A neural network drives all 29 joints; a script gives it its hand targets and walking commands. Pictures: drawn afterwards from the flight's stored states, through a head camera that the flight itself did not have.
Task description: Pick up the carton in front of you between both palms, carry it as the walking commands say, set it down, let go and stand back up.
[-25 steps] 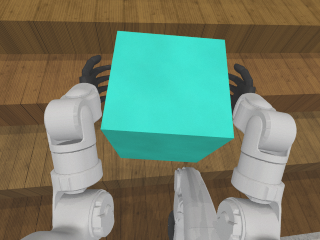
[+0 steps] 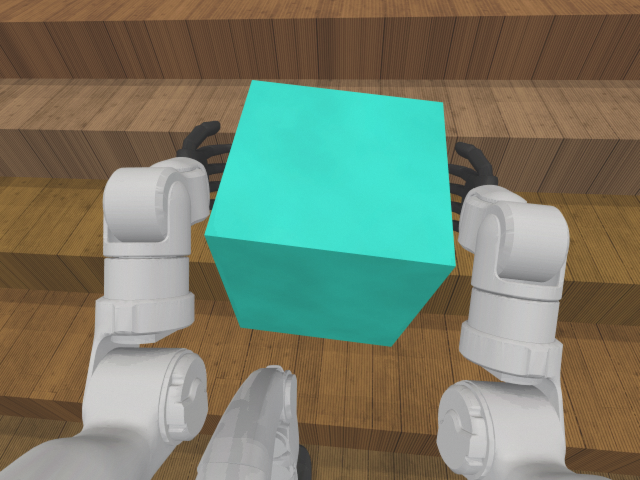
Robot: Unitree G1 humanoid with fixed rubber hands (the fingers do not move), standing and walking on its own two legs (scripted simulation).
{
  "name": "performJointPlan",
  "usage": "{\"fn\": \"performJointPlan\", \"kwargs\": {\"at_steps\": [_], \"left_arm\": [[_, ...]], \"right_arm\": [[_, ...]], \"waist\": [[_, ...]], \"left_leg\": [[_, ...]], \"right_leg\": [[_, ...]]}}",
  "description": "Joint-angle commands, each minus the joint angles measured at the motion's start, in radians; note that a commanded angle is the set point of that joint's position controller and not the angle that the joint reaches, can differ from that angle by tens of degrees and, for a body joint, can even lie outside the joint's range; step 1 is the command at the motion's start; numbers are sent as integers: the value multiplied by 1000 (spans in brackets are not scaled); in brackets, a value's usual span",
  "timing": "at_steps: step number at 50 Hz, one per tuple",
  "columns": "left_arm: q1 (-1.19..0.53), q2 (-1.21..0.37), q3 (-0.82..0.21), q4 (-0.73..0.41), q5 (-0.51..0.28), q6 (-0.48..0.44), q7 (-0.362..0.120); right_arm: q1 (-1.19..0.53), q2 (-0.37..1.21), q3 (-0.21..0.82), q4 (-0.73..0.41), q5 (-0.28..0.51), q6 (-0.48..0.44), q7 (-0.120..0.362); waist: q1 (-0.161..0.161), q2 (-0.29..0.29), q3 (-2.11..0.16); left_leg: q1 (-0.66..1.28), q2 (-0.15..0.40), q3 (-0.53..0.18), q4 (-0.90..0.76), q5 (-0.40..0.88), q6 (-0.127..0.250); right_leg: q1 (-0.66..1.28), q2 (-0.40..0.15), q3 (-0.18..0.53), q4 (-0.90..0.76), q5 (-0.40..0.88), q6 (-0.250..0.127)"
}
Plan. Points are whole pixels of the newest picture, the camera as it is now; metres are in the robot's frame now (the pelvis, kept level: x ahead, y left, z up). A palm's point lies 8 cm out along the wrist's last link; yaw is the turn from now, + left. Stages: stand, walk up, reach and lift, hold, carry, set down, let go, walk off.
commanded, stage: carry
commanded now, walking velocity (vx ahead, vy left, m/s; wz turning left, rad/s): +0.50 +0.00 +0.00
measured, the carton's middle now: (329, 228) +0.39 +0.03 +0.12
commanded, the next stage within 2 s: none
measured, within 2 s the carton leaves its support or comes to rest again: neither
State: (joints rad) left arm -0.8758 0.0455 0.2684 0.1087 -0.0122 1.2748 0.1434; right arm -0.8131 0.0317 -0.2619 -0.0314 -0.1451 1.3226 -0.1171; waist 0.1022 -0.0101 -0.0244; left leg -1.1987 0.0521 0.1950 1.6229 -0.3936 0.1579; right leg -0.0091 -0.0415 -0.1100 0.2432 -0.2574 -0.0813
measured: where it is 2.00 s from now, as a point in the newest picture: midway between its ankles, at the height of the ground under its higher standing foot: (431, 91)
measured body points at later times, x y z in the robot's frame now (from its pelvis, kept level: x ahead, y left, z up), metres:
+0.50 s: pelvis +0.29 -0.06 +0.17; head +0.31 -0.03 +0.62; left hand +0.71 +0.06 +0.36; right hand +0.68 -0.24 +0.38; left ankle +0.17 +0.08 -0.58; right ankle +0.47 -0.20 -0.36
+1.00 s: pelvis +0.58 -0.10 +0.35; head +0.60 -0.14 +0.80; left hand +0.96 +0.05 +0.54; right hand +0.98 -0.25 +0.52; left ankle +0.74 +0.02 -0.14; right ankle +0.49 -0.20 -0.41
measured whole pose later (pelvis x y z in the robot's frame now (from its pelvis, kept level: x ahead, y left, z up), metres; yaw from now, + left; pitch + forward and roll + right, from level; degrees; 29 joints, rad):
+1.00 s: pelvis +0.58 -0.10 +0.35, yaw -1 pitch +3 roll +4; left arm -0.88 0.02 0.28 0.10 0.04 1.35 0.14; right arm -0.89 -0.02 -0.27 0.06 -0.11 1.39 -0.11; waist 0.07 0.02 -0.03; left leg -1.28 0.10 0.13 1.75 -0.42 0.14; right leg -0.05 -0.10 -0.12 0.26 -0.25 -0.02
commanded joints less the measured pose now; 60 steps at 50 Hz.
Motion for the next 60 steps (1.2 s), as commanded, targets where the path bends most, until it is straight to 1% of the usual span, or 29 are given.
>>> {"fn": "performJointPlan", "kwargs": {"at_steps": [1, 3, 4, 5, 6, 10, 14, 15, 18, 21, 23, 24, 26, 27, 28, 29, 30, 34, 38, 42, 47, 49, 50, 53, 54, 55, 56, 57, 60], "left_arm": [[-723, -989, -531, -7, -414, 80, -302], [-746, -1003, -489, 0, -367, 99, -289], [-736, -982, -473, 2, -337, 100, -283], [-660, -986, -437, 22, -305, 97, -275], [-632, -943, -389, 39, -236, 85, -262], [-779, -842, -310, -64, -128, 56, -217], [-708, -797, -332, -15, -100, 59, -179], [-695, -808, -343, 4, -99, 70, -178], [-724, -856, -375, 64, -123, 109, -178], [-774, -902, -402, 94, -162, 122, -172], [-824, -944, -419, 99, -190, 130, -165], [-845, -977, -440, 97, -222, 133, -164], [-845, -1070, -467, 85, -295, 129, -174], [-871, -1118, -493, 54, -336, 117, -183], [-870, -1153, -524, 25, -374, 110, -196], [-916, -1182, -561, -23, -410, 74, -214], [-938, -1256, -577, -59, -466, 66, -231], [-1063, -1317, -662, -251, -543, 11, -266], [-924, -1279, -670, -247, -510, 10, -265], [-790, -1169, -656, -184, -441, 35, -264], [-792, -1067, -593, -118, -427, 71, -291], [-798, -1044, -553, -89, -414, 89, -294], [-791, -1034, -521, -49, -402, 100, -294], [-747, -1023, -452, 14, -344, 112, -294], [-754, -1040, -446, 20, -323, 107, -292], [-707, -1027, -434, 23, -291, 96, -289], [-665, -1042, -405, 66, -269, 83, -283], [-659, -1013, -375, 67, -216, 67, -272], [-786, -996, -380, -58, -195, 48, -246]], "right_arm": [[-748, 847, 615, 68, 404, 25, 123], [-849, 941, 638, 57, 484, 32, 140], [-848, 1001, 649, 65, 539, 31, 158], [-791, 1025, 645, 89, 576, 17, 173], [-859, 1100, 664, 68, 626, 8, 191], [-1183, 1213, 694, -71, 773, -21, 241], [-1110, 1154, 612, 38, 741, -1, 238], [-1060, 1128, 573, 84, 709, 11, 237], [-937, 1079, 484, 204, 623, 41, 244], [-947, 1044, 440, 218, 595, 54, 257], [-987, 1038, 417, 207, 583, 63, 261], [-971, 1037, 409, 211, 569, 69, 261], [-948, 1006, 369, 205, 515, 77, 253], [-936, 1001, 357, 204, 478, 76, 249], [-865, 997, 372, 200, 448, 67, 239], [-819, 970, 352, 196, 385, 50, 230], [-768, 925, 316, 215, 333, 38, 218], [-847, 933, 385, 60, 328, 4, 198], [-745, 926, 473, 17, 338, -18, 182], [-703, 925, 552, 41, 366, -3, 179], [-737, 871, 563, 77, 381, 29, 156], [-797, 888, 575, 96, 417, 47, 151], [-810, 906, 575, 116, 433, 53, 147], [-826, 1022, 589, 153, 496, 48, 155], [-849, 1068, 601, 141, 522, 36, 163], [-857, 1116, 609, 140, 564, 21, 179], [-845, 1129, 613, 114, 595, -2, 193], [-915, 1181, 634, 86, 631, -10, 207], [-1078, 1238, 652, -42, 703, -43, 241]], "waist": [[-172, -287, -464], [-320, -233, -638], [-332, -95, -603], [-248, 266, -738], [-248, 120, -817], [-148, -99, -446], [-189, -75, -378], [-218, 46, -398], [-291, 122, -372], [-229, 83, -255], [-149, 139, -220], [-118, 247, -316], [71, 428, -574], [157, 346, -653], [114, 178, -698], [40, -301, -839], [-8, -186, -910], [-34, -57, -598], [-11, 34, -521], [65, -99, -516], [-10, -56, -291], [-57, -151, -257], [-102, -249, -336], [-297, -322, -616], [-334, -213, -722], [-267, -32, -654], [-245, 244, -796], [-254, 115, -862], [-211, 49, -552]], "left_leg": [[744, -154, 162, -323, 180, 39], [1008, -215, 84, -725, 238, 55], [1101, -122, -169, -1052, 445, 65], [1425, 219, -844, -1138, 1191, 337], [1437, 220, -933, -1119, 980, 346], [1156, 173, -652, -1162, 76, 95], [1233, 209, -494, -1231, 445, 114], [1303, 232, -492, -1260, 547, 146], [1656, 319, -569, -1275, 451, 179], [1535, 242, -416, -1396, 244, 74], [1008, 126, -155, -1644, 435, 48], [898, 110, -43, -1555, 1057, 61], [1050, 144, 26, -1144, 1842, 7], [1135, 100, 33, -831, 1778, -30], [959, 37, -96, -533, 1164, -83], [646, -199, -213, 87, 256, -182], [629, -156, -428, 346, 256, -136], [356, -42, -358, 305, 262, -44], [209, -3, -238, 71, 105, -29], [-281, -5, -201, 587, -159, -3], [-306, 61, -80, 398, -103, -33], [324, 36, 36, -141, 7, -38], [551, -25, 92, -239, 164, -7], [812, -187, 180, -568, 161, -5], [1021, -171, 14, -841, 286, 20], [1204, -37, -338, -1043, 706, 72], [1455, 235, -885, -1121, 1262, 296], [1514, 234, -898, -1038, 1087, 296], [1360, 179, -741, -1055, 287, 117]], "right_leg": [[-183, -139, -88, 118, 1764, -142], [-32, -105, -122, 600, 2008, -24], [-129, -39, -35, 999, 1204, 5], [-571, 216, 116, 1587, 62, 127], [-673, 195, 338, 1834, 65, 51], [-881, 40, 285, 1675, 74, -65], [-979, 5, 97, 1431, 8, -44], [-1074, 7, 63, 1574, -53, -52], [-1597, -39, 145, 1944, -337, -71], [-1604, -105, 83, 1722, -327, -51], [-929, -83, -70, 1125, -246, -44], [-608, 10, -167, 1078, -81, -71], [-308, 120, -231, 969, 45, -90], [-198, 174, -195, 666, 44, -65], [13, 86, 154, 385, 137, -117], [195, -277, 876, 147, 464, -295], [168, -282, 871, 225, 424, -313], [11, -209, 608, 261, -19, -175], [123, -252, 439, 205, 172, -179], [454, -357, 508, 145, 411, -264], [175, -219, 263, -40, -65, -119], [-285, -108, -5, -230, 422, -122], [-313, -85, -101, -145, 979, -130], [29, -143, -142, 408, 1821, -91], [22, -83, -112, 714, 1687, -11], [-275, 8, 7, 1023, 577, 45], [-600, 234, 190, 1611, 62, 118], [-711, 191, 355, 1808, 64, 57], [-956, 101, 321, 1675, 27, -41]]}}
